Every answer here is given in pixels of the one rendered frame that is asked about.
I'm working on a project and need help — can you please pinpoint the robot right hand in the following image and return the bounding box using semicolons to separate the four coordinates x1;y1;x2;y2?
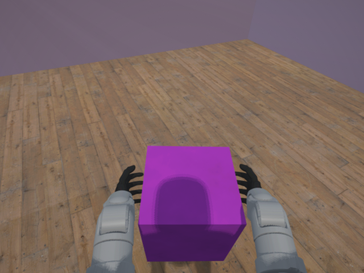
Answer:
235;164;262;204

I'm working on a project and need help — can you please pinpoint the right robot forearm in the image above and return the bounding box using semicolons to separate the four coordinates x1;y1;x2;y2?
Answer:
246;188;307;273

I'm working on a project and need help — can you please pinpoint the left robot forearm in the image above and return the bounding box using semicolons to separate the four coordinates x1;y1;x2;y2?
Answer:
86;191;135;273

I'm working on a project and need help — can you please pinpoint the carton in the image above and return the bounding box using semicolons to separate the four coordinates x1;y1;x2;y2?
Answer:
138;146;247;262

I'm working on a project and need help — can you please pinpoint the robot left hand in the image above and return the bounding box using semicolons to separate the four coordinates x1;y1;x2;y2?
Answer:
115;165;143;204

